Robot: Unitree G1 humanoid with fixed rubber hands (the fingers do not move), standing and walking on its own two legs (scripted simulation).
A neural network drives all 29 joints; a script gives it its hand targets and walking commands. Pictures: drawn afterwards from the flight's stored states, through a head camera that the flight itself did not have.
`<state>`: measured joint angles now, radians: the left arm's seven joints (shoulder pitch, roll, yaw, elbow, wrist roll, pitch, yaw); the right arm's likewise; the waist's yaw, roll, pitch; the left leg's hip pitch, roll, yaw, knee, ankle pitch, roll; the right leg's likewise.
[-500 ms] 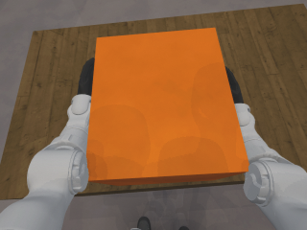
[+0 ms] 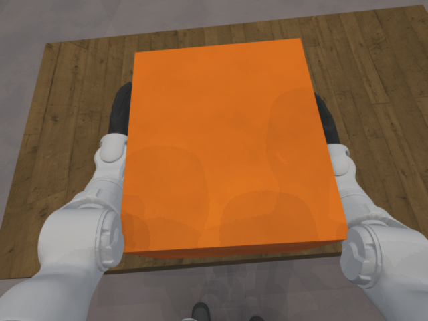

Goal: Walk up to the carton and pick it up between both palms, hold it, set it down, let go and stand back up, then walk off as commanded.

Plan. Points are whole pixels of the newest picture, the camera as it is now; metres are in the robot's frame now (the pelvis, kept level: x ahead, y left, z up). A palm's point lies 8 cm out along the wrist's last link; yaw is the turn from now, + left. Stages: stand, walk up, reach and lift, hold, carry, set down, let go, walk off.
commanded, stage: reach and lift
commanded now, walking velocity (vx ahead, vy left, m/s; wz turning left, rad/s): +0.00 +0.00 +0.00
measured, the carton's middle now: (224, 162) +0.40 +0.01 -0.01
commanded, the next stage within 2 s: none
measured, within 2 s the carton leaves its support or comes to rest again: neither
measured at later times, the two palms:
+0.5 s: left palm (123, 127) +0.47 +0.20 +0.01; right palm (324, 138) +0.44 -0.17 -0.01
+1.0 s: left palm (123, 129) +0.47 +0.20 +0.01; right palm (324, 141) +0.44 -0.17 -0.01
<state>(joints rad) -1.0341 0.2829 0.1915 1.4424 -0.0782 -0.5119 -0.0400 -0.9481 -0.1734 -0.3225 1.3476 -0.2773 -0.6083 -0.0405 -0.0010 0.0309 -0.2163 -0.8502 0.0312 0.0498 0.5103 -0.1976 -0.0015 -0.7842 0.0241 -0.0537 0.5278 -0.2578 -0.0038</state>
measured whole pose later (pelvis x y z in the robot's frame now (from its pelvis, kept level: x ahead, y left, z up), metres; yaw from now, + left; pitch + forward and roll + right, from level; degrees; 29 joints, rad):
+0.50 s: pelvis +0.00 +0.00 +0.00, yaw +0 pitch +33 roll -1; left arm -1.02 0.27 0.19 1.45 -0.08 -0.56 -0.02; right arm -0.95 -0.19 -0.29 1.46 -0.28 -0.77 -0.10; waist 0.00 0.04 -0.22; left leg -0.85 0.03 0.04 0.51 -0.19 0.00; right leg -0.78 0.02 -0.07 0.53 -0.23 0.00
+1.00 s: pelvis +0.01 +0.01 +0.01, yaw +0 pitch +34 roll -2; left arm -0.98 0.24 0.19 1.46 -0.08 -0.62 0.01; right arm -0.92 -0.20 -0.26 1.51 -0.28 -0.85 -0.12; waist 0.00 0.07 -0.23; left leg -0.85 0.04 0.04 0.51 -0.17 0.00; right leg -0.79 0.02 -0.08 0.53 -0.19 0.00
